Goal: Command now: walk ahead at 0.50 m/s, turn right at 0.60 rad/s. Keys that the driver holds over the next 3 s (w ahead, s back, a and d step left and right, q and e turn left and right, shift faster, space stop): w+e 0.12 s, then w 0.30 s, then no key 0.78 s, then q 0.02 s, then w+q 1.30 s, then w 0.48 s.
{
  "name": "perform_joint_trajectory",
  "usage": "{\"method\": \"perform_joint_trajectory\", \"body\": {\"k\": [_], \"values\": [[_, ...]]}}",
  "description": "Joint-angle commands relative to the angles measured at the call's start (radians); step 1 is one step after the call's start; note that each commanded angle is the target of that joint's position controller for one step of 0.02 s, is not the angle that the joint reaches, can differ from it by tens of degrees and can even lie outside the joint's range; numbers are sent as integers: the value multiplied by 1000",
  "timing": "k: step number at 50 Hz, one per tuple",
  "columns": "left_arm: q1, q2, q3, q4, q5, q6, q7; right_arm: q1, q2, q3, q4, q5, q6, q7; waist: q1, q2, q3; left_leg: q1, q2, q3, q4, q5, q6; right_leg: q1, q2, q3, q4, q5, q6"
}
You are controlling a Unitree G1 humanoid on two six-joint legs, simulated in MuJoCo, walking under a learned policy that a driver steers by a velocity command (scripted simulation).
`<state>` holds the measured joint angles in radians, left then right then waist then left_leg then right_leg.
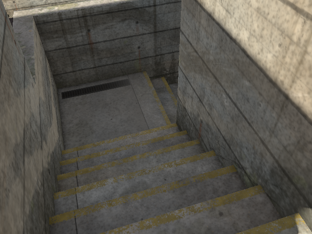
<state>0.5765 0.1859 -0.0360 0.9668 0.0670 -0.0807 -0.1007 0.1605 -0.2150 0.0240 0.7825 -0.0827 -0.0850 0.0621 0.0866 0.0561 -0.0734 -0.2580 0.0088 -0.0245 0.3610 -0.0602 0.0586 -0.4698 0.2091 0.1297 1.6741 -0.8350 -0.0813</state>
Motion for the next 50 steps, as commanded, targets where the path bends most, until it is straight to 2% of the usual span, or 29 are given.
{"method": "perform_joint_trajectory", "body": {"k": [1, 3, 4, 5, 7, 10, 16, 18, 19, 20, 21, 22, 23, 24, 26, 27, 29, 31, 33, 34, 35, 36, 37, 38, 40, 41, 44, 47, 50], "values": [[74, 84, 15, -136, -40, -12, -27, 408, -284, -117, 50, -9, 5, 22, -195, 90, -167, 902, 478, -366, 250, 941, 390, -965, -66, -53, 611, 78, 59], [-58, 97, 18, -166, 0, 2, 8, 211, -63, -55, 19, -14, 9, 17, -119, -136, 22, 438, 408, -282, 99, 347, 301, -900, -250, 49, 296, 479, 58], [-70, 73, 18, -157, -7, 15, 3, 169, -11, -37, 27, -9, 4, 10, -57, -111, 113, 137, 353, -175, 24, 375, 268, -701, -308, 19, 152, 567, 41], [-113, 48, 17, -148, 22, 14, -14, 107, 57, -9, 22, -3, -27, -18, -20, -79, 179, -88, 229, -59, -32, 286, 188, -530, -373, -4, -194, 800, 16], [-168, 74, 40, -108, 31, 11, -45, 122, -42, -23, 37, 18, -59, -39, -73, -16, 155, -350, 106, 78, -33, 178, 147, -195, -307, -137, -568, 1109, 25], [-171, 104, 66, -122, 3, 0, -53, 241, -211, -60, 131, -4, -49, -19, -63, -8, 117, -186, 219, -99, 48, 334, 176, -247, -292, -60, -507, 999, 40], [-300, 155, 81, -221, 26, -1, 11, 287, -214, -56, 140, 1, -38, -33, -104, -23, 96, 111, 231, -144, 260, 462, 199, -342, -225, -169, -534, 602, 44], [-121, 160, 92, -186, 25, 4, 26, 126, -276, -75, 76, 6, -40, -19, -2, -39, 69, -141, 159, -33, 387, 658, 164, 94, -144, -276, -589, 501, 45], [106, 186, 117, -116, 3, -1, 35, -19, -326, -93, 32, 15, -49, 11, 138, -85, 67, -395, 123, -9, 610, 717, 139, 453, -116, -278, -700, 516, 27], [242, 229, 136, -73, -12, -13, 52, -13, -321, -105, 8, 11, -57, 36, 196, -231, -26, -530, 9, 26, 1050, 395, 77, 701, -170, -175, -844, 726, -67], [267, 236, 109, -74, -26, -39, 53, 127, -121, -58, 12, -8, -62, 71, 90, -383, -159, -761, -88, -43, 1304, -697, -46, 860, -467, 347, -987, 1067, -328], [239, 212, 110, -82, -20, -58, 52, 63, -85, -43, -37, 52, -55, 66, 109, -145, 13, -872, -43, -180, 1200, -668, -75, 649, -563, 551, -1028, 1068, -349], [94, 176, 98, -80, -27, -56, 54, 14, -102, -52, -60, 64, -40, 42, 61, -67, 195, -957, 31, -190, 1101, -590, -102, 374, -595, 588, -978, 902, -325], [-63, 118, 69, -128, -24, -35, 56, 98, -123, -52, -17, 49, -23, 20, -22, 29, 158, -827, 70, -152, 947, -514, -74, 165, -560, 480, -957, 807, -311], [-259, 30, 12, -220, 5, -32, 83, 259, -87, -31, 73, -72, 11, 1, -120, -52, 79, -336, 143, -124, 574, 188, -50, -246, -368, 163, -988, 554, -157], [-352, 97, 22, -255, 10, -39, 94, 308, -95, -42, 85, -60, 13, -5, -174, -93, 77, 14, 81, -33, 511, 523, -50, -509, -253, -18, -931, 339, -97], [-331, 206, 40, -245, 9, -59, 95, 239, -115, -52, 47, 6, 6, 8, -175, -40, 114, 270, -1, 61, 477, 544, -120, -655, -198, -165, -873, 220, -43], [-290, 215, 23, -216, 0, -61, 59, 371, -128, -64, 90, 6, 6, 20, -225, -80, 145, 384, -36, 97, 407, 376, -147, -574, -240, -139, -681, 295, -8], [-308, 240, 26, -213, -14, -33, 26, 541, -182, -91, 184, 27, -4, 27, -275, 24, 157, 417, -12, 86, 33, 423, -128, -339, -259, -95, -396, 505, 53], [-244, 237, 28, -182, -25, -14, 6, 546, -265, -119, 166, 29, 1, 14, -269, 43, 140, 375, 97, -32, -216, 536, -31, -184, -236, -24, -181, 535, 79], [-10, 112, 24, -151, -43, -2, -25, 508, -368, -139, 130, 7, 0, 11, -152, 278, -80, 722, 305, -202, 179, 1374, 214, -437, -122, -101, 263, 8, 137], [101, 125, 30, -178, -72, -1, -30, 388, -376, -143, 71, 2, -1, 33, -96, 188, -186, 760, 406, -337, 358, 1597, 372, -653, -151, -78, 568, -105, 177], [19, 161, 38, -220, -75, -2, -21, 373, -346, -135, 65, -34, -3, 36, -130, 81, -130, 661, 425, -358, 357, 1467, 371, -786, -159, -53, 648, -52, 181], [-323, 141, 65, -215, -84, 71, 125, 356, -164, -85, 86, 154, 35, -16, -122, -162, -81, 480, 417, -269, 195, 1047, 262, -667, -191, -85, 360, 107, 80], [-437, 78, 32, -253, -70, 147, 197, 252, -167, -62, 92, 108, 58, -89, -101, 57, 125, 134, 427, -379, 55, 493, 270, -628, -274, -25, 134, 278, 64], [-417, 90, 39, -200, -67, 168, 205, 263, -119, -38, 105, 97, 54, -88, -92, 16, 159, 22, 366, -351, 86, 567, 236, -534, -262, -33, 96, 326, 43], [-384, 60, 32, -141, -87, 148, 157, 141, -81, -9, 88, 106, 15, -84, -7, 19, 110, -204, 174, -117, 57, 296, 97, -105, -268, -125, -661, 882, 45], [-425, 47, 22, -100, -82, 154, 126, 188, -159, -28, 138, 100, 28, -65, -64, 161, 59, -201, 172, -86, 55, 271, 72, 240, -171, -219, -882, 748, 52], [-371, 80, 10, -56, -78, 154, 128, 274, -105, -27, 168, 76, 73, -65, -56, 36, 121, -235, 116, -88, 90, -110, 22, 459, -260, -109, -1143, 804, 64]]}}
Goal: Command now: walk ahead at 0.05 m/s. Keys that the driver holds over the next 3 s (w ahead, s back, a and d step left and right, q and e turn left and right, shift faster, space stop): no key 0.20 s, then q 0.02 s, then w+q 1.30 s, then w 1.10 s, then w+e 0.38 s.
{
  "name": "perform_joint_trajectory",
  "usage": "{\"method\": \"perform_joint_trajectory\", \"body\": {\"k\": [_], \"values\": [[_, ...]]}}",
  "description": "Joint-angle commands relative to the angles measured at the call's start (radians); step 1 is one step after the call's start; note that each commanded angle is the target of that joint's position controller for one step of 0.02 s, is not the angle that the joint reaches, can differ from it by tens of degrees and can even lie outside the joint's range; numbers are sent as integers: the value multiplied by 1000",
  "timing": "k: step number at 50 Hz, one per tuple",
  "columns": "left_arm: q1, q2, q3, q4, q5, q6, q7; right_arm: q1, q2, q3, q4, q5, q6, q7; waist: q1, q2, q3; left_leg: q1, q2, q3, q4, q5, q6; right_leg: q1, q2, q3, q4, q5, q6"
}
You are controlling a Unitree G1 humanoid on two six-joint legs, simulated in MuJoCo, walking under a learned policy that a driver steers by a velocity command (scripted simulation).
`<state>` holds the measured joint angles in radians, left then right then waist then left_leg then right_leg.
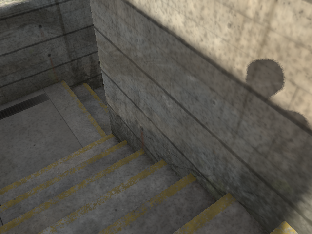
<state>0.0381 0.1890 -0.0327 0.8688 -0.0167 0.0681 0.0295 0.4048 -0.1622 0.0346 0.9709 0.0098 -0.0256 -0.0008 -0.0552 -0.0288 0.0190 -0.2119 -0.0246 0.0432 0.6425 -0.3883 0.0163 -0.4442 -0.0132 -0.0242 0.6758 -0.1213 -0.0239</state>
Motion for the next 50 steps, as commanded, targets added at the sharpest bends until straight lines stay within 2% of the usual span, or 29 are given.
{"method": "perform_joint_trajectory", "body": {"k": [1, 2, 3, 5, 8, 11, 12, 14, 16, 19, 22, 24, 27, 28, 29, 30, 31, 32, 33, 34, 35, 37, 38, 40, 45, 46, 48, 49, 50], "values": [[236, 109, 4, 61, 28, -13, -3, 113, -102, -32, -8, -21, 18, -4, 66, -34, -25, -345, 89, -130, -61, -73, 37, 572, -213, 237, -152, 396, -13], [230, 133, 8, 81, 19, -27, 5, 180, -64, -31, -3, 15, 42, -7, 29, -170, -126, -235, 65, -117, 4, -215, 28, 448, -319, 346, -242, 270, -141], [158, 110, 5, 68, 13, -29, 4, 119, -100, -36, 6, 6, 70, -9, 30, -160, -41, -190, 57, -90, -11, -176, 5, 264, -280, 411, -362, -137, -148], [19, 81, -5, 47, 7, -23, 7, 49, -78, -32, 10, -13, 90, 6, -10, -124, 40, -24, 48, -77, -156, -6, -4, 73, -184, 317, -455, -495, -64], [40, 81, 2, 70, -8, -27, 13, 38, -73, -28, 52, -36, 81, 14, -6, -43, 65, 42, 52, -94, -281, 88, -4, 96, -117, 220, -433, -443, 3], [103, 63, 7, 112, -13, -51, 14, 1, -82, -32, 82, -16, 58, -2, 22, 19, 23, 43, 72, -133, -329, 149, -10, 221, -90, 174, -360, -191, 0], [116, 181, 53, 81, 42, -77, -86, -25, -152, -68, 27, -40, 18, 88, 25, -103, 108, -18, -23, -45, -283, -87, -22, 148, -85, 144, -446, -475, 29], [90, 185, 78, 61, 44, -99, -121, 31, -148, -92, 47, -40, -25, 122, 0, -65, 46, -5, -19, -58, -258, -134, -8, 134, -143, 192, -435, -639, 0], [158, 200, 105, 65, 62, -111, -85, 90, -121, -106, 56, -57, -59, 90, 15, -49, 8, -31, -11, -55, -211, -182, 33, 173, -197, 212, -414, -737, -76], [98, 124, 91, 19, 68, -113, -45, 138, -47, -93, 69, -46, -87, 46, 0, -16, -46, 76, 20, -72, -199, -40, 87, 80, -198, 167, -337, -611, -94], [24, 103, 83, -52, 58, -127, -33, 92, -112, -101, 35, -36, -110, 34, -7, 79, 27, -31, 129, -291, -367, -248, 214, 28, -73, -46, -71, -474, -30], [7, 114, 92, -59, 85, -147, -42, 103, -192, -123, 8, -44, -111, 24, -37, 145, 93, -29, 249, -449, -415, -325, 318, -71, 0, -114, 62, -360, -15], [113, 83, 93, -61, 83, -204, -43, -34, -174, -121, -87, -64, -95, 18, 80, 139, 46, -193, 208, -424, -277, -49, 321, 230, 46, -106, -17, -251, -81], [263, 107, 106, -30, 88, -216, -40, -114, -175, -123, -125, -80, -91, 29, 165, 89, 8, -331, 127, -359, -95, -7, 287, 457, 27, -72, -74, -177, -92], [512, 182, 131, 24, 107, -226, -14, -175, -114, -115, -170, -89, -100, 49, 261, -81, -104, -547, -43, -220, 311, -27, 185, 747, -120, 131, -115, 61, -175], [741, 247, 135, 85, 160, -220, -25, -98, -15, -99, -197, -76, -120, 44, 261, -124, -172, -738, -145, -255, 589, -280, 125, 842, -406, 603, -287, 198, -428], [682, 238, 135, 105, 165, -202, -58, -66, -40, -105, -178, -52, -120, 30, 194, 12, 74, -894, -67, -386, 647, -147, 115, 678, -526, 669, -356, 132, -472], [553, 203, 128, 85, 122, -188, -89, -46, -81, -114, -136, -54, -106, 25, 144, 51, 103, -858, -2, -330, 702, -59, 104, 584, -484, 509, -364, 92, -428], [437, 81, 91, 62, 99, -180, -81, -24, -91, -116, -120, -78, -85, 18, 106, 76, 39, -758, 53, -251, 659, 22, 108, 483, -374, 297, -322, -32, -319], [367, -8, 62, 39, 97, -186, -65, -28, -43, -104, -123, -102, -67, 25, 73, 34, 60, -657, 83, -215, 635, 92, 117, 326, -304, 167, -295, 43, -254], [324, -66, 42, 36, 123, -172, -44, 19, 2, -79, -98, -120, -48, 48, 29, 17, 37, -538, 108, -200, 600, 208, 118, 207, -257, 73, -271, 134, -198], [242, -114, 2, 14, 149, -182, 3, -35, -6, -65, -95, -137, -31, 97, 47, 5, 53, -483, 157, -209, 319, 592, 101, 82, -207, -37, -227, -26, -142], [314, -58, 0, 45, 138, -201, 15, -64, -24, -75, -101, -113, -35, 107, 77, 6, 14, -383, 128, -153, 215, 764, 84, 38, -156, -132, -166, -61, -136], [397, 7, -6, 108, 170, -217, 2, -129, -56, -75, -122, -93, -38, 101, 80, 6, 33, -203, 125, -94, 105, 873, 59, -100, -162, -152, -113, -184, -118], [520, 56, -5, 204, 113, -197, -31, -354, -83, -65, -177, -123, -17, 64, 133, 23, 155, -282, 142, -70, -95, 674, 81, 93, -309, 5, -2, -229, -118], [527, 117, 11, 199, 128, -186, -32, -338, -69, -63, -171, -127, -22, 60, 122, 15, 130, -187, 86, 11, 6, 595, 66, 82, -309, 4, 50, -144, -117], [482, 132, 30, 211, 105, -161, -26, -234, -114, -76, -102, -124, -29, 60, 84, 64, 134, -135, 100, -6, -239, 454, 67, 186, -270, -57, 278, -42, -73], [455, 179, 45, 223, 134, -135, -47, -72, -130, -91, -28, -106, -28, 56, 17, 65, 106, 42, 94, 18, -346, 558, 66, 177, -269, -52, 443, -22, -61], [470, 211, 62, 227, 144, -118, -81, 128, -201, -123, 68, -96, -52, 45, -64, 177, 44, 314, 15, 145, -426, 673, 67, 97, -169, -145, 704, 64, -64]]}}
Over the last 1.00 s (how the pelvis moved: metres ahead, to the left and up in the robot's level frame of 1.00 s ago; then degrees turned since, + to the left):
0.35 0.03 -0.21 -10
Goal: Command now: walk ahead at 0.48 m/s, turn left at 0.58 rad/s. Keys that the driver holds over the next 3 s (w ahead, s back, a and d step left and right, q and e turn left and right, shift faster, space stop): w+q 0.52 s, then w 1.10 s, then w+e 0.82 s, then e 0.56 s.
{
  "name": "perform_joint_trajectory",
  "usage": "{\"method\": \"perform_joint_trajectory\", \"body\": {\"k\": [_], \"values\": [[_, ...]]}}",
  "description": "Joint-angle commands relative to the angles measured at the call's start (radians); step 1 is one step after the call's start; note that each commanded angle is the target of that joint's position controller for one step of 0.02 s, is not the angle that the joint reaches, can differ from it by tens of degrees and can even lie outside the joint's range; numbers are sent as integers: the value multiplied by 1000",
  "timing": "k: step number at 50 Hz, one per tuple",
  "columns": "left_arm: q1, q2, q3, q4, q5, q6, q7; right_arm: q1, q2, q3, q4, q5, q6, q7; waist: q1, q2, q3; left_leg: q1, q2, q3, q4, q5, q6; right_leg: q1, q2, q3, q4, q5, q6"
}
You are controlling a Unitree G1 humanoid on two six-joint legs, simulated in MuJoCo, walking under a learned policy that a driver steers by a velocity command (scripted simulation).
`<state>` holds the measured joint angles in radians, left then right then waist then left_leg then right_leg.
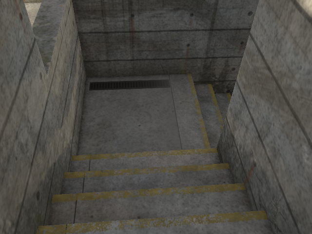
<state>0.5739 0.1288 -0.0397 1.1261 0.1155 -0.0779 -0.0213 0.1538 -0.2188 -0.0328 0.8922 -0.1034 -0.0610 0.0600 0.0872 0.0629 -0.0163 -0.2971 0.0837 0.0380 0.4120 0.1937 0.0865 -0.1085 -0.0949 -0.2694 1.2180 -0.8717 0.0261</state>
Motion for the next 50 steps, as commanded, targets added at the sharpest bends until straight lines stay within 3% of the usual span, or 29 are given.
{"method": "perform_joint_trajectory", "body": {"k": [1, 2, 3, 4, 5, 7, 8, 10, 13, 15, 18, 19, 20, 21, 22, 23, 24, 25, 26, 27, 28, 30, 32, 34, 37, 41, 45, 47, 50], "values": [[101, 127, 47, 0, 27, 24, -70, 634, -255, -92, 228, -7, -18, -7, -214, 263, -170, 888, 54, -84, 195, 769, 224, -579, 56, 95, 697, 186, -26], [23, 60, 28, -91, -11, 7, -108, 805, -326, -115, 265, -5, -29, -6, -285, 160, -346, 1136, 165, -275, 264, 868, 329, -811, 120, 203, 902, 33, -10], [-267, 97, 41, -225, -59, -28, -103, 820, -300, -117, 278, -12, -50, -13, -377, 79, -200, 1121, 214, -412, 175, 619, 356, -1113, 124, 230, 913, 19, 4], [-440, 158, 61, -337, -107, -58, -66, 618, -252, -97, 230, 28, -67, -2, -323, 30, -32, 918, 303, -568, 86, 134, 363, -1282, 79, 307, 791, 92, -2], [-412, 158, 59, -317, -76, -63, -37, 467, -77, -37, 215, 31, -54, 6, -220, -129, 39, 643, 273, -512, 69, -212, 278, -1192, -16, 388, 542, 266, -52], [-259, 94, 27, -250, -17, -34, -4, 203, 57, 38, 120, -13, -47, 11, -43, -142, 196, -51, 196, -390, -10, -278, 248, -850, -117, 473, 128, 663, -129], [-246, 86, 27, -222, 3, -15, -8, 115, 72, 54, 64, 17, -54, 3, -44, -111, 209, -364, 111, -283, -51, -326, 253, -584, -104, 392, -140, 878, -120], [-199, 53, 4, -226, -9, 6, -49, 183, -52, 39, 81, 7, -63, -2, -13, 18, 94, -625, -21, -226, 68, -393, 227, -234, -6, 238, 26, 1027, -62], [-323, 119, -9, -280, -7, -12, -31, 321, 8, 66, 86, 5, -113, -62, -129, -106, 61, -463, -126, -228, 374, -584, 126, -305, -32, 350, -462, 1518, -22], [-364, 147, 2, -325, -21, 11, -28, 318, -102, 54, 69, -2, -99, -46, -98, -52, 64, -623, -123, -278, 388, -739, 138, -58, 31, 225, -509, 1357, 0], [-466, 160, 1, -376, -12, 32, -47, 442, -107, 49, 66, 24, -51, -23, -165, -51, 146, -248, -48, -538, 514, -654, 183, -222, 37, 283, -894, 1081, -40], [-421, 177, 10, -350, -28, 22, -42, 424, -136, 43, 57, 33, -32, -11, -147, -63, 139, -156, -57, -578, 596, -582, 176, -173, 21, 306, -1065, 1151, -68], [-253, 237, 46, -295, -41, 3, -27, 395, -145, 47, 40, 3, -15, 16, -72, -26, 64, -215, -90, -549, 780, -523, 144, 64, 7, 273, -994, 1205, -102], [47, 331, 99, -193, -51, -20, -26, 400, -100, 59, 40, -23, -19, 52, 27, -91, -53, -380, -140, -489, 1081, -372, 72, 388, -70, 317, -847, 1288, -200], [184, 382, 118, -170, -14, -18, -44, 667, 63, 67, 113, 41, -32, 77, -39, -359, -297, -726, -281, -223, 1671, -984, -23, 818, -255, 379, -435, 1995, -411], [121, 424, 125, -207, -7, 0, -68, 628, -1, 59, 23, 86, -28, 77, -32, -269, -331, -946, -266, -177, 1896, -983, -33, 806, -399, 591, -478, 2055, -503], [29, 424, 137, -218, 1, 20, -69, 410, -52, 52, -81, 85, -19, 53, 23, -201, -189, -1169, -188, -164, 1887, -901, -74, 665, -482, 768, -629, 1502, -516], [-63, 263, 89, -218, 11, 16, -65, 337, -36, 64, -69, 59, -12, 26, -11, -35, -25, -1172, -81, -257, 1704, -626, -50, 386, -424, 691, -721, 969, -400], [-96, 128, 44, -207, 13, 8, -66, 359, -34, 64, -34, 65, -4, 15, -72, 24, 56, -995, -26, -257, 1559, -460, -20, 104, -342, 565, -779, 898, -325], [-99, 85, 29, -182, 14, -7, -56, 354, -15, 60, -42, 68, 2, 22, -144, -31, 131, -858, 15, -194, 1489, -419, -1, -131, -283, 490, -835, 919, -273], [-156, 9, 11, -173, 3, -40, -21, 371, 40, 73, -21, 21, 3, 34, -178, -49, 184, -776, 69, -206, 1200, -191, 27, -291, -154, 380, -844, 845, -209], [-140, 49, 10, -149, -29, -79, 9, 273, -6, 57, -16, 13, 6, 65, -84, -99, 156, -600, 24, -111, 829, 29, 10, -465, -97, 289, -886, 699, -254], [-31, 164, 27, -59, 6, -78, -6, 254, -10, 52, -6, 19, 8, 75, -99, -155, 124, -657, 11, -168, 924, 67, -6, -399, -157, 412, -837, 721, -293], [-56, 191, 28, -64, 14, -78, -16, 220, -52, 37, -20, 0, -3, 55, -125, -92, 64, -687, -9, -164, 871, 20, -11, -276, -177, 400, -759, 966, -285], [200, 73, -7, 61, 5, -66, 29, 23, -7, 69, -59, -14, -12, 13, 19, -86, 115, -1164, 25, -291, 500, 210, -42, 255, -220, 520, -654, 814, -301], [70, 61, -36, -9, 10, -51, -11, -58, -40, 72, -69, -17, 11, 56, -54, -132, 149, -365, -12, -33, 461, 393, -18, -474, -101, 317, -714, 574, -252], [128, 168, 4, -12, -17, -55, 31, -238, -68, 75, -141, 14, 26, 48, 49, -101, 197, -455, 11, -54, 92, 152, -63, -58, -123, 342, -559, 670, -225], [191, 154, 14, 16, -30, -26, 36, -284, -26, 91, -139, -7, 26, 46, 97, -105, 216, -451, 16, -41, -67, 65, -65, 85, -131, 390, -503, 762, -243], [94, 166, 33, 2, -14, -1, -5, -12, -77, 53, -31, -14, 14, 31, -13, -48, 119, 23, 11, -21, -190, 200, -14, -60, -79, 348, -189, 919, -186]]}}
Over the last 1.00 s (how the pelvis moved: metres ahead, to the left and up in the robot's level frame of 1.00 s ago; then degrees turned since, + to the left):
0.26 0.09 -0.12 23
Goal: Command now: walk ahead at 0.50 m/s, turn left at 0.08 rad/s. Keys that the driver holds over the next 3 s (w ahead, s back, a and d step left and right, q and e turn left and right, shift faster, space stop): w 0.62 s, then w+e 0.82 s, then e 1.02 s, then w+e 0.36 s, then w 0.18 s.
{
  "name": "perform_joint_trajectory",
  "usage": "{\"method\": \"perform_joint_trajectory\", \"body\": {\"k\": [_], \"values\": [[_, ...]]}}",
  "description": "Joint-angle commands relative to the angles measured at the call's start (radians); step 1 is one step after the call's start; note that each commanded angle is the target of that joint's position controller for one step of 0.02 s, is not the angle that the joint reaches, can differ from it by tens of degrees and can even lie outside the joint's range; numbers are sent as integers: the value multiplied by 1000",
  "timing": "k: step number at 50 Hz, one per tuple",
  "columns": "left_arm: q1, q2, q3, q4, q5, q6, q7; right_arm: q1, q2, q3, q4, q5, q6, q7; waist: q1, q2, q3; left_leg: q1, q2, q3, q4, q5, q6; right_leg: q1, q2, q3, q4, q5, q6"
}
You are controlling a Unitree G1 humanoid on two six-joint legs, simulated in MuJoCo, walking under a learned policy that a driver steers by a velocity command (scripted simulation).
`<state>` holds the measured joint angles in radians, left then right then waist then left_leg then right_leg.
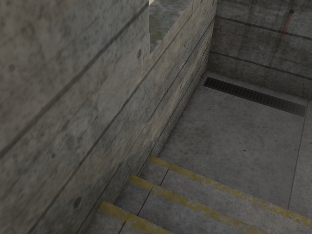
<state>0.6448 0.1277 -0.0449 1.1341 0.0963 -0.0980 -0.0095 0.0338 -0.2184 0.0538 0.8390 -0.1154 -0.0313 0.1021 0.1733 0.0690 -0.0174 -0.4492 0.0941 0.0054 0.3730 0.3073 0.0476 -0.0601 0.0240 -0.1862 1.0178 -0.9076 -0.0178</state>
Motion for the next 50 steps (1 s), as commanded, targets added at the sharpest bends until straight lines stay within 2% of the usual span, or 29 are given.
{"method": "perform_joint_trajectory", "body": {"k": [1, 2, 3, 5, 7, 8, 9, 12, 15, 16, 17, 18, 22, 23, 24, 25, 26, 27, 29, 32, 33, 34, 37, 41, 43, 44, 45, 47, 50], "values": [[4, 197, 50, -7, 4, 27, -53, 384, -175, -91, 109, 6, -30, -31, -209, -20, 42, 512, -31, 110, -185, 203, 52, -233, -144, 194, 213, 948, -105], [56, 158, 43, 17, 14, 35, -93, 684, -231, -126, 176, -18, -27, -35, -324, 142, -129, 1013, 88, 11, -28, 501, 185, -555, -62, 155, 653, 521, -25], [91, 92, 46, -38, -25, 30, -130, 766, -312, -150, 203, -31, -19, -44, -270, 161, -376, 1316, 242, -119, 342, 1022, 313, -740, -3, 171, 970, 87, 16], [-241, 127, 48, -222, -71, -3, -121, 723, -246, -152, 228, -12, -24, -55, -327, 1, -243, 1195, 324, -158, 268, 648, 333, -1065, -84, 163, 978, 71, 28], [-323, 138, 57, -248, -56, -18, -65, 476, -76, -90, 165, 7, -20, -52, -200, -111, -7, 600, 278, -156, 162, 181, 275, -950, -179, 232, 643, 269, -11], [-240, 163, 81, -184, -55, 22, 1, 409, -107, -115, 145, 171, -23, -106, -168, -66, 102, 408, 294, -246, 77, 122, 263, -874, -124, 311, 390, 475, 24], [-273, 115, 69, -211, -59, 50, 20, 337, -86, -90, 128, 191, -37, -127, -102, -89, 175, 126, 228, -158, -7, 94, 216, -667, -145, 291, 80, 679, 59], [-76, 61, 70, -99, -62, 104, 16, 245, -184, -115, 112, 160, -62, -122, -4, 69, -3, -99, 147, -23, 86, 252, 174, -179, -26, 141, 114, 995, 47], [-363, 138, 95, -198, -63, 71, -1, 286, -24, -84, 174, 188, -101, -138, -70, 33, 72, -95, 20, 1, 190, -531, 72, -202, -85, 265, -300, 1633, -22], [-376, 102, 47, -237, 17, 47, -50, 332, -73, -59, 177, -97, -118, -74, -117, -20, 223, -105, 159, -48, 256, -602, 134, -424, -183, 370, -306, 1420, 2], [-536, 159, 86, -264, -35, 57, -18, 316, -48, -101, 174, 142, -96, -122, -163, -31, 88, 44, 41, -57, 253, -614, 95, -329, -89, 261, -445, 1565, -16], [-601, 157, 80, -303, -66, 56, -5, 353, -73, -87, 168, 160, -78, -140, -206, 1, 107, 75, 69, -98, 310, -622, 104, -348, -98, 275, -494, 1520, -21], [-507, 155, 86, -273, -83, 37, -26, 468, -77, -95, 190, 83, -15, -178, -225, -72, 159, 152, 61, -114, 617, -494, 126, -243, -135, 265, -702, 1331, -48], [-309, 218, 95, -212, 33, 37, -34, 605, -56, -43, 274, -69, -16, -83, -151, -164, 195, 139, 160, -176, 773, -580, 77, -172, -177, 230, -732, 1280, -46], [-94, 296, 154, -148, 5, 20, -31, 502, -157, -79, 236, -51, -20, -26, -34, -196, 89, 76, 64, -99, 1003, -514, 78, 83, -92, 110, -724, 1244, -57], [-9, 287, 142, -72, -60, 43, -33, 485, -122, -129, 183, 126, -6, -110, -36, -290, -69, -141, -179, 72, 1458, -908, 56, 332, -178, 217, -559, 1572, -96], [6, 313, 135, -95, -71, 42, -35, 568, -94, -120, 142, 166, -11, -147, -106, -399, -194, -518, -174, 48, 1742, -1260, 31, 655, -348, 409, -244, 1921, -182], [32, 316, 143, -107, -106, 51, -33, 532, -102, -116, 133, 148, -2, -169, -66, -321, -269, -639, -137, 21, 1847, -1202, 42, 659, -413, 478, -281, 1736, -237], [-47, 285, 135, -112, -95, 55, 6, 303, -46, -101, 63, 117, 17, -170, -69, -258, -60, -802, -96, -9, 1699, -1063, 4, 312, -517, 713, -579, 1062, -359], [-185, 175, 76, -119, -58, 12, -9, 259, -17, -111, 66, 109, 66, -144, -215, -85, 205, -539, -26, -122, 1201, -616, -7, -294, -351, 563, -615, 707, -254], [-244, 113, 71, -138, 39, -24, -23, 405, 156, -16, 56, -40, -7, -50, -203, -102, 279, -554, -11, -139, 1172, -251, 48, -556, -228, 414, -659, 551, -231], [-340, 97, 61, -169, 9, -52, -33, 390, 100, -39, 100, -85, -31, -11, -207, -100, 217, -392, -6, -79, 897, -48, 63, -711, -198, 402, -651, 431, -279], [-335, 185, 50, -158, 35, -80, -24, 332, -7, -33, 63, -35, -36, 26, -229, -129, 51, -49, -27, 30, 948, 34, 12, -868, -99, 358, -510, 395, -266], [-241, 210, 32, -159, -11, -83, -11, 268, -89, -40, -27, -28, -59, -30, -210, -101, 14, -75, -83, 54, 893, -504, -51, -614, -155, 495, -282, 719, -301], [-426, 308, 78, -254, -20, -82, -32, 496, -140, -64, -4, 7, -83, -62, -345, -80, -72, 271, -186, 83, 642, -707, -21, -642, -110, 483, 12, 1182, -270], [-441, 269, 90, -293, -17, -83, -46, 681, -258, -92, 58, 50, -108, -77, -400, 102, -222, 568, -106, -78, 511, -520, 115, -803, 14, 386, 386, 1133, -190], [-258, 79, 43, -276, 6, -81, -64, 741, -219, -67, 111, 46, -123, -67, -306, 222, -307, 771, 205, -545, 394, -120, 405, -1067, 80, 306, 704, 254, -84], [-525, 155, 59, -402, -22, -45, -48, 634, -117, -55, 101, 27, -131, -46, -333, -60, 90, 470, 343, -846, 288, -402, 423, -1471, -21, 420, 619, 352, -44], [-210, 94, 38, -234, 47, 18, -3, 318, 90, 0, 33, 21, -90, -75, -123, -40, 53, -149, 204, -399, 426, -565, 265, -909, -167, 347, 241, 798, 15]]}}
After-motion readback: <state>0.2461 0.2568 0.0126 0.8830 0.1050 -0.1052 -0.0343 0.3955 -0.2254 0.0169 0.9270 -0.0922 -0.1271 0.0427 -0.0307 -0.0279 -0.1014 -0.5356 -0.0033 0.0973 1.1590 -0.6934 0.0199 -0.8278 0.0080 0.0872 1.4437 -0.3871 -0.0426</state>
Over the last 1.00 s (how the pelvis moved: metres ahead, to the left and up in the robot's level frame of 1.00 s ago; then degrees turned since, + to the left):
0.51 0.09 -0.34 25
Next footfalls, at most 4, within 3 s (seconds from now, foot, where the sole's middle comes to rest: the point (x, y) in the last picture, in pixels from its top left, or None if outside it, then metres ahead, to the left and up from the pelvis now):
0.04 left None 0.14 0.11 -0.84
0.48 right None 0.42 -0.13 -1.02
0.86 left None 0.53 0.08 -1.02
1.18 right None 0.69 -0.20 -1.20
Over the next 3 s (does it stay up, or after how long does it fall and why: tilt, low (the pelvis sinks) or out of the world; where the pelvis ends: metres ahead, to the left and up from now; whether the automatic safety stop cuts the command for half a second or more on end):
stays up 1.04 -0.34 -0.66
